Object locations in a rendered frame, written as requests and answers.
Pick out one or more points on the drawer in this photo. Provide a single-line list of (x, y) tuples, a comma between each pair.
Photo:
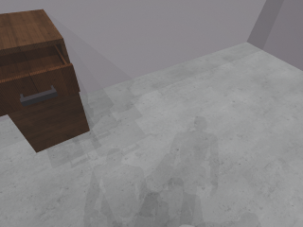
[(33, 71)]

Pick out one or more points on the cabinet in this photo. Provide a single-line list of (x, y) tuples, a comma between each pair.
[(53, 122)]

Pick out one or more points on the handle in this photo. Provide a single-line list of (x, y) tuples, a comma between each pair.
[(28, 100)]

